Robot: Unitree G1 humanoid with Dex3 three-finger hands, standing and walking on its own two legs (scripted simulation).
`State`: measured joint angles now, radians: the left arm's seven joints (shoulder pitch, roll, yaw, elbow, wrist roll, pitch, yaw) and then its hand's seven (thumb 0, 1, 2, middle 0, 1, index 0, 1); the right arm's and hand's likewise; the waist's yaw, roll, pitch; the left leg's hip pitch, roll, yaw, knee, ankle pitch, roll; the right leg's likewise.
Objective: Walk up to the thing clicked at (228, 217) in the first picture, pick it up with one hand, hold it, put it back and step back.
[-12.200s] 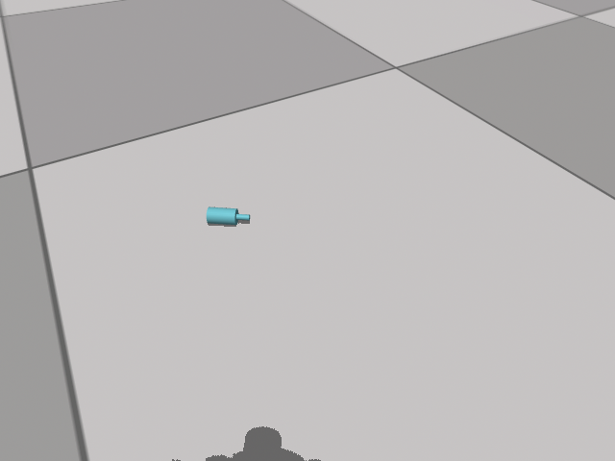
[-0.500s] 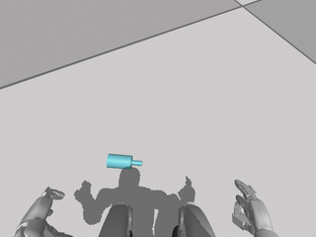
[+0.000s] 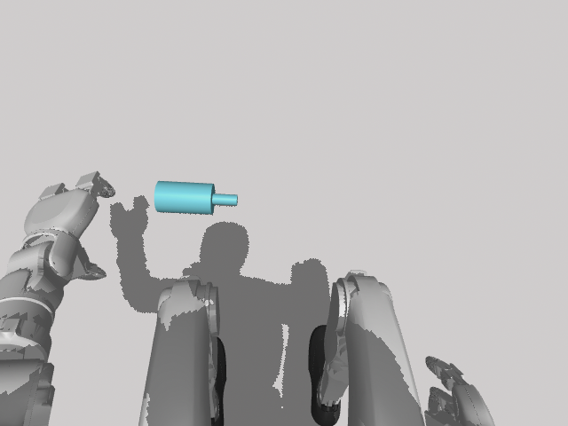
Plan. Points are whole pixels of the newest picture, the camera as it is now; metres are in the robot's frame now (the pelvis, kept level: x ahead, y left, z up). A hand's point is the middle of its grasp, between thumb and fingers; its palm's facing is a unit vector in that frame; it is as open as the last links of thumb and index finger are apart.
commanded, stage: rise first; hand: left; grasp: from above
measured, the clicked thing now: (198, 198) +0.54 +0.18 -0.40
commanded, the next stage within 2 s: none
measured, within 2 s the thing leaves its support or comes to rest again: neither
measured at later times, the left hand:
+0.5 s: hand (117, 210) +0.45 +0.29 -0.22, palm faces -0.48 -0.05 -0.88, open 14.2 cm
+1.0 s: hand (132, 202) +0.48 +0.28 -0.26, palm faces -0.46 +0.01 -0.89, open 14.0 cm
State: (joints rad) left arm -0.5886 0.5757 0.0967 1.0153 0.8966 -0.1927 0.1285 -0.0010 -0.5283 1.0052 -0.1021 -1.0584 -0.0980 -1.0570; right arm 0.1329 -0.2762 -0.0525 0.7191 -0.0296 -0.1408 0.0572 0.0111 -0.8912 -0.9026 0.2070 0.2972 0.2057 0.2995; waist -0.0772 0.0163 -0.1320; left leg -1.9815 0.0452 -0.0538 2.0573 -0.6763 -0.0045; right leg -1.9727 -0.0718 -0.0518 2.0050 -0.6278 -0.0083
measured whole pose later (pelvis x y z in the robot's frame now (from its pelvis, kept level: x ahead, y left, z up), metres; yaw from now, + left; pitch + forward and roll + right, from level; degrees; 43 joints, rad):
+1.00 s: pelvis +0.00 +0.01 -0.09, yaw -3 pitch +36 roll -7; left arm -0.96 0.74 0.09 1.41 1.33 -0.28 0.39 0.00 -0.50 0.97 -0.09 -1.01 -0.10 -0.99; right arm 0.16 -0.28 0.01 0.74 -0.14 -0.04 0.14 0.00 -0.92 -0.91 0.21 0.30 0.21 0.30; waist -0.23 -0.01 -0.05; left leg -2.27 0.03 -0.09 2.35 -0.71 0.02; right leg -2.23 -0.07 -0.06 2.25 -0.65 0.02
